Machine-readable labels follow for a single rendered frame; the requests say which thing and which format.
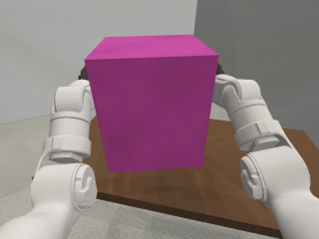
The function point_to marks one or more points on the carton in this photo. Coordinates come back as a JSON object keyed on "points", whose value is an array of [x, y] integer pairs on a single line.
{"points": [[152, 97]]}

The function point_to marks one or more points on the robot left forearm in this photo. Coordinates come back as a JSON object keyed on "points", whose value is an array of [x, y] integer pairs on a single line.
{"points": [[68, 139]]}

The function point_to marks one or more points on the right robot hand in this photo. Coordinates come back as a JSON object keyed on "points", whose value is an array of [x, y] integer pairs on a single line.
{"points": [[219, 70]]}

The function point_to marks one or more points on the right robot upper arm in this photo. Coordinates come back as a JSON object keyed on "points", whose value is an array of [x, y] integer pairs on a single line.
{"points": [[278, 178]]}

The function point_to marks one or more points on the robot right forearm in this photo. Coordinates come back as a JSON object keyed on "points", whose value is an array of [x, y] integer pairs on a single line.
{"points": [[255, 129]]}

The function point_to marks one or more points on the left robot hand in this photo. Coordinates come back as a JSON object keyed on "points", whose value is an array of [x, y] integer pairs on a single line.
{"points": [[84, 74]]}

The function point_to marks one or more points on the table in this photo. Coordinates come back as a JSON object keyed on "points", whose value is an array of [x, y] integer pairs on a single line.
{"points": [[212, 194]]}

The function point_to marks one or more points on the left robot upper arm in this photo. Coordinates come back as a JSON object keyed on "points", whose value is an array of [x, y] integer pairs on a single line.
{"points": [[59, 195]]}

